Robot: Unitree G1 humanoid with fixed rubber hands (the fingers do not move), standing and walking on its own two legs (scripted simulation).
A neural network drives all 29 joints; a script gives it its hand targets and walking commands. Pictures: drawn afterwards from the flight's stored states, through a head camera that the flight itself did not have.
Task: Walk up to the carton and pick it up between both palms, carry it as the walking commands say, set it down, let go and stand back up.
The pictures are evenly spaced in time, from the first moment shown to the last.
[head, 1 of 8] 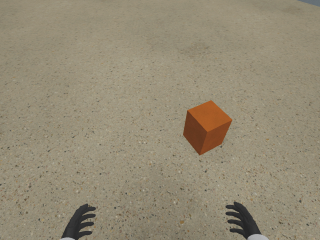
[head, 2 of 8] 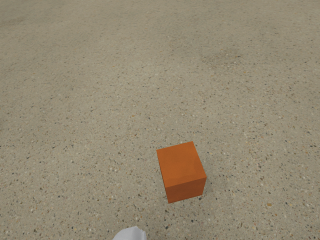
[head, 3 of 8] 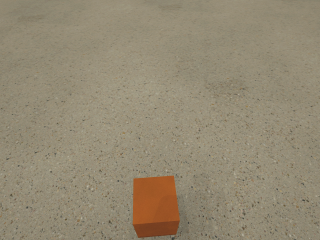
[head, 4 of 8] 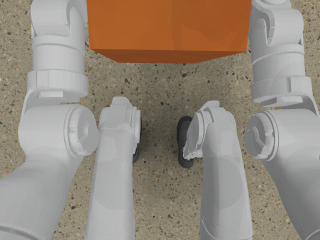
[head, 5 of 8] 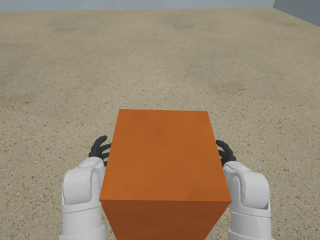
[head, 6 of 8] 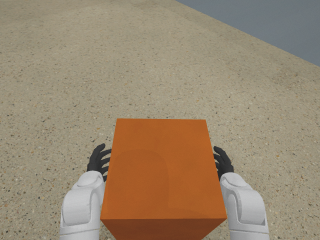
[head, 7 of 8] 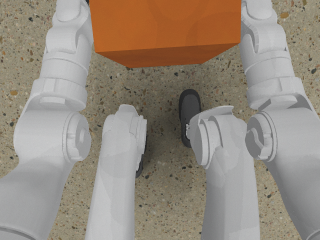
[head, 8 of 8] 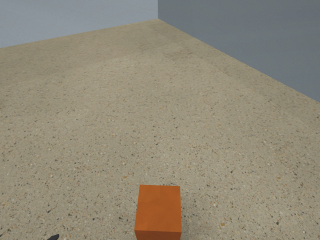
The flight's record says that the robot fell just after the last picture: no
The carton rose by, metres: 0.67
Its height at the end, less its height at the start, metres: +0.00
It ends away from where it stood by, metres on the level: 2.53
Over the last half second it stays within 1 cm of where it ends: yes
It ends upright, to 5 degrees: yes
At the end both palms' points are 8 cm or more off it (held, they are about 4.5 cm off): yes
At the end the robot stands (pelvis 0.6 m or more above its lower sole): yes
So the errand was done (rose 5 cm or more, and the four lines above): yes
